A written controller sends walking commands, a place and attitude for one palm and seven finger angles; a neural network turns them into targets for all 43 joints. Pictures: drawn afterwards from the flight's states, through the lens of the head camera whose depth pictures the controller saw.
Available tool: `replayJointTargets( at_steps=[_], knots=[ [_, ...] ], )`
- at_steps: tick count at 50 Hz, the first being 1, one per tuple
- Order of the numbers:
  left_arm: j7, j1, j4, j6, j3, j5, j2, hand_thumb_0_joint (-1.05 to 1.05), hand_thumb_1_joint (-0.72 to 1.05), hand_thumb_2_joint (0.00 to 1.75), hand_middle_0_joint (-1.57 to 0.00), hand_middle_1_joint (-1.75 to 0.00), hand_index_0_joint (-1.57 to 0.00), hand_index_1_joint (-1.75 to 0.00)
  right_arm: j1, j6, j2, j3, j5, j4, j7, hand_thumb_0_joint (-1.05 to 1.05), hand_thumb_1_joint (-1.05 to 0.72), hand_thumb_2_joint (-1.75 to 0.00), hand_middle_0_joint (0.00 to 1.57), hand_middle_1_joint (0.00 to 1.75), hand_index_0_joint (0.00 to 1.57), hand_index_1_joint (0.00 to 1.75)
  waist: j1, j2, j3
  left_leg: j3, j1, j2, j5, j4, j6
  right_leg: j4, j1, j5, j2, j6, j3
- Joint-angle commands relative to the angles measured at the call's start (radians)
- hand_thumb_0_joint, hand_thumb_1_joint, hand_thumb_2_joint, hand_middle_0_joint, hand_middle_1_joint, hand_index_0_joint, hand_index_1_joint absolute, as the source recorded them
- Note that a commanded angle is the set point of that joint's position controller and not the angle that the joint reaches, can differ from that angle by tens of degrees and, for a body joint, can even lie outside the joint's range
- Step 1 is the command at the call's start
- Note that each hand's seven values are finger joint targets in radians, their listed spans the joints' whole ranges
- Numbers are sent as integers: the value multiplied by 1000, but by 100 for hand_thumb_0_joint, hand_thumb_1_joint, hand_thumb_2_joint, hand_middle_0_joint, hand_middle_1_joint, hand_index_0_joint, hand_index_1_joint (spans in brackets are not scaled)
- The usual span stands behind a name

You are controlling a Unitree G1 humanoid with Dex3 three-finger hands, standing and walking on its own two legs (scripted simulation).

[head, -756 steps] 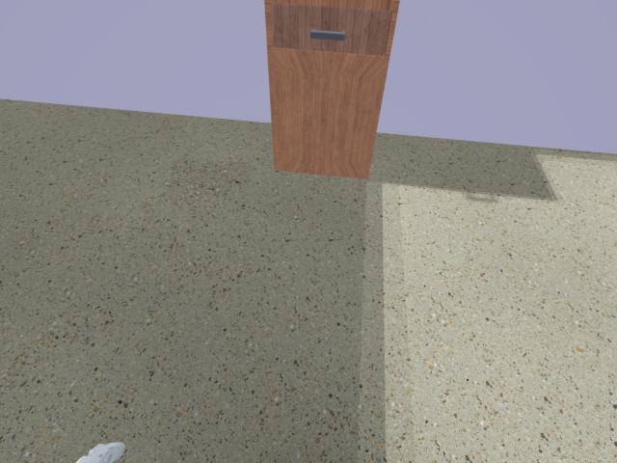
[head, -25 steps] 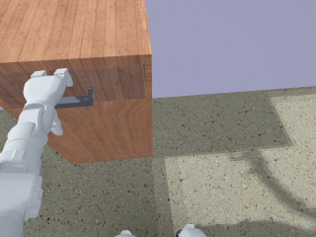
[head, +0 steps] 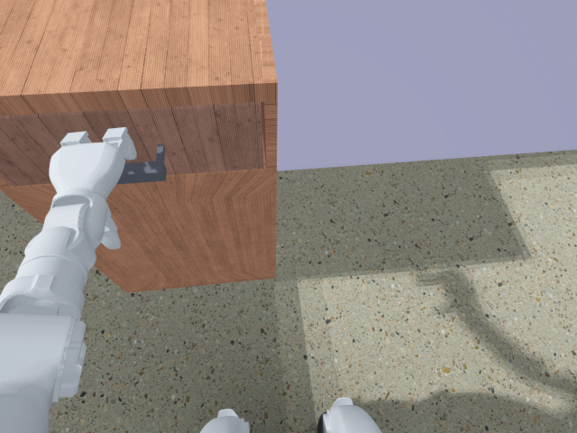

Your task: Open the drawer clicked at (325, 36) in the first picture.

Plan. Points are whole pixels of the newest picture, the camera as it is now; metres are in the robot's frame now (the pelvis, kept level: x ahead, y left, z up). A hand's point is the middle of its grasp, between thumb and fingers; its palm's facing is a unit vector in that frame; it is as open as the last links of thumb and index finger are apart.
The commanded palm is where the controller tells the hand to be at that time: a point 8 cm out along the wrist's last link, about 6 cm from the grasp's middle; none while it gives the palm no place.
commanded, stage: lower the fingers behind the handle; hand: left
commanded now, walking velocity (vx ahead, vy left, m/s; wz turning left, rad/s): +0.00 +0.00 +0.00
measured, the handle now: (123, 163) +0.53 +0.25 -0.01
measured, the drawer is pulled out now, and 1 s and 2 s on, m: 0.00 0.00 0.00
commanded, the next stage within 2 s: close the thumb around the handle in 1.00 s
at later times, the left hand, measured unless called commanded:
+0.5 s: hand (117, 199) +0.47 +0.26 -0.02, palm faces -0.07 -0.02 -1.00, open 13.9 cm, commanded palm +0.46 +0.25 +0.02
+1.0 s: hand (119, 198) +0.47 +0.26 -0.03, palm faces -0.07 -0.02 -1.00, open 13.9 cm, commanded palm +0.46 +0.24 +0.02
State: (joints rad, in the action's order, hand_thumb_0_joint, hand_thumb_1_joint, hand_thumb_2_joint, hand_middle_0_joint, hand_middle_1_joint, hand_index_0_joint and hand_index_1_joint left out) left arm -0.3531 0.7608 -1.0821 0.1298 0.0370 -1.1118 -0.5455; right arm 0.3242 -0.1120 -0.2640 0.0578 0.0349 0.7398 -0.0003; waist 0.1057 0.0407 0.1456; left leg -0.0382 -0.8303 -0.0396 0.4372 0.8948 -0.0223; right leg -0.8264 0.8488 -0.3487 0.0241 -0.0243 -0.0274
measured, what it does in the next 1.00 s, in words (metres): stands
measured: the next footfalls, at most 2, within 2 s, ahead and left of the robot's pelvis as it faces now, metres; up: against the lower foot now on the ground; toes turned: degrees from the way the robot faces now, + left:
none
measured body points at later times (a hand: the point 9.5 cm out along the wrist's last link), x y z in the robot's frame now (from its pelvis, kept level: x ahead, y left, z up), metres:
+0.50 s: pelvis -0.01 +0.00 -0.02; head +0.12 +0.00 +0.41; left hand +0.47 +0.25 +0.03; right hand +0.00 -0.28 -0.15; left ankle -0.02 +0.10 -0.69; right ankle +0.02 -0.14 -0.69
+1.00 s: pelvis -0.01 +0.00 -0.03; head +0.12 +0.00 +0.40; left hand +0.47 +0.25 +0.02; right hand -0.01 -0.28 -0.15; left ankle -0.02 +0.10 -0.69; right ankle +0.02 -0.14 -0.69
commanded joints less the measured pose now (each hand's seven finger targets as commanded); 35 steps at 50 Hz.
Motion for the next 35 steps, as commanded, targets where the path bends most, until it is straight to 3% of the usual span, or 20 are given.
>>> replayJointTargets(
  at_steps=[1, 3, 8, 11, 13, 14, 16, 19, 20, 21, 22, 25, 28, 31, 32, 34, 35],
  knots=[
    [-33, 408, 173, 14, 58, 1, -269, 0, -50, 30, -30, -120, -30, -120, 158, 17, -175, 55, 5, -38, -17, 0, -90, -90, 20, 30, 20, 30, 21, 45, 413, 36, 262, 45, -415, -73, -11, 47, -182, 280, -69, 57, -14],
    [-35, 415, 171, 22, 69, -4, -285, 0, -50, 30, -30, -120, -30, -120, 159, 21, -177, 53, 7, -38, -18, 0, -90, -90, 20, 30, 20, 30, 19, 48, 402, 41, 243, 43, -400, -66, -10, 37, -163, 264, -68, 59, -16],
    [-53, 356, 169, 39, 94, -4, -299, 0, -50, 30, -30, -120, -30, -120, 151, 23, -175, 53, 15, -40, -13, 0, -90, -90, 20, 30, 20, 30, 0, 68, 451, 29, 208, 47, -408, -30, -10, 5, -165, 286, -68, 58, -9],
    [-70, 380, 179, 36, 82, -10, -281, 0, -50, 30, -30, -120, -30, -120, 153, 24, -175, 55, 15, -38, -10, 0, -90, -90, 20, 30, 20, 30, 10, 68, 439, 39, 204, 41, -406, -22, -8, -6, -131, 269, -69, 59, -16],
    [-80, 379, 185, 33, 80, -10, -271, 0, -50, 30, -30, -120, -30, -120, 158, 27, -176, 59, 18, -35, -6, 0, -90, -90, 20, 30, 20, 30, 12, 73, 471, 39, 219, 41, -419, -10, -8, -11, -126, 277, -71, 59, -14],
    [-84, 378, 185, 30, 102, -6, -296, 0, -50, 30, -30, -120, -30, -120, 156, 25, -181, 57, 20, -28, -6, 0, -90, -90, 20, 30, 20, 30, 9, 69, 481, 42, 218, 40, -437, -3, -7, -19, -126, 286, -70, 59, -14],
    [-91, 403, 160, 14, 60, -8, -252, 0, -50, 30, -30, -120, -30, -120, 160, 26, -177, 58, 17, -24, -5, 0, -90, -90, 20, 30, 20, 30, 29, 75, 451, 44, 207, 39, -405, -1, -6, -17, -90, 256, -70, 57, -18],
    [-92, 424, 139, 2, 85, -6, -294, 0, -50, 30, -30, -120, -30, -120, 157, 29, -185, 53, 17, -18, -8, 0, -90, -90, 20, 30, 20, 30, 33, 36, 442, 44, 162, 42, -350, 4, -13, -17, -96, 229, -68, 56, -12],
    [-92, 440, 125, -5, 66, -10, -285, 0, -50, 30, -30, -120, -30, -120, 160, 31, -184, 52, 16, -18, -9, 0, -90, -90, 20, 30, 20, 30, 44, 41, 444, 41, 150, 44, -329, 4, -16, -17, -93, 220, -66, 52, -11],
    [-88, 425, 105, -12, 76, -10, -301, 0, -50, 30, -30, -120, -30, -120, 159, 31, -185, 48, 15, -18, -10, 0, -90, -90, 20, 30, 20, 30, 35, 37, 438, 39, 135, 47, -319, 6, -16, -20, -96, 216, -66, 53, -10],
    [-81, 427, 86, -19, 53, -11, -278, 0, -50, 30, -30, -120, -30, -120, 157, 33, -183, 46, 14, -20, -12, 0, -90, -90, 20, 30, 20, 30, 46, 35, 419, 37, 122, 48, -311, 9, -18, -20, -85, 214, -65, 53, -10],
    [-70, 436, 119, -6, 82, -15, -320, 0, -50, 30, -30, -120, -30, -120, 163, 35, -186, 44, 18, -23, -12, 0, -90, -90, 20, 30, 20, 30, 28, 81, 486, 44, 152, 45, -345, 24, -13, -46, -79, 226, -66, 57, -12],
    [-64, 454, 129, 8, 61, -16, -295, 0, -50, 30, -30, -120, -30, -120, 162, 42, -179, 43, 19, -28, -17, 0, -90, -90, 20, 30, 20, 30, 40, 77, 475, 44, 128, 43, -340, 42, -15, -59, -61, 226, -65, 55, -12],
    [-62, 404, 105, 8, 75, -13, -302, 0, -50, 30, -30, -120, -30, -120, 164, 42, -181, 42, 19, -28, -15, 0, -90, -90, 20, 30, 20, 30, 27, 67, 479, 42, 108, 43, -341, 56, -14, -71, -55, 227, -66, 55, -12],
    [-64, 425, 125, 10, 68, -14, -291, 0, -50, 30, -30, -120, -30, -120, 167, 43, -180, 44, 20, -29, -15, 0, -90, -90, 20, 30, 20, 30, 34, 64, 489, 46, 117, 41, -351, 56, -13, -73, -55, 233, -66, 55, -14],
    [-66, 405, 140, 8, 91, -7, -307, 0, -50, 30, -30, -120, -30, -120, 168, 43, -183, 46, 22, -27, -11, 0, -90, -90, 20, 30, 20, 30, 18, 83, 524, 47, 142, 40, -383, 62, -11, -80, -60, 248, -68, 56, -15],
    [-67, 413, 130, 2, 75, -7, -296, 0, -50, 30, -30, -120, -30, -120, 171, 41, -183, 46, 19, -27, -11, 0, -90, -90, 20, 30, 20, 30, 32, 79, 515, 48, 141, 39, -375, 63, -11, -77, -50, 242, -68, 54, -15]
  ],
)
